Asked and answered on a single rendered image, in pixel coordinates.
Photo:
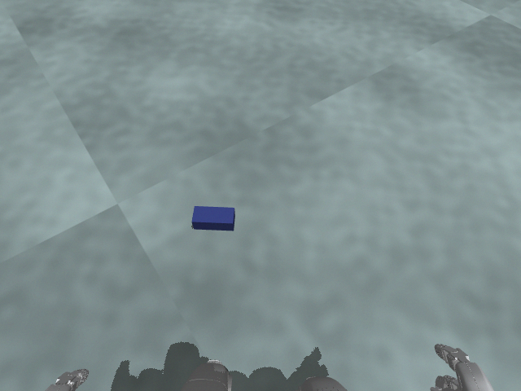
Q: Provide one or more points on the carton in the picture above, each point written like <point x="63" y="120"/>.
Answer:
<point x="213" y="218"/>

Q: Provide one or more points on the left robot hand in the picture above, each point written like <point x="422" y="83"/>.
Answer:
<point x="69" y="381"/>

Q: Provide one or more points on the right robot hand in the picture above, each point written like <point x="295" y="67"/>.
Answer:
<point x="470" y="377"/>

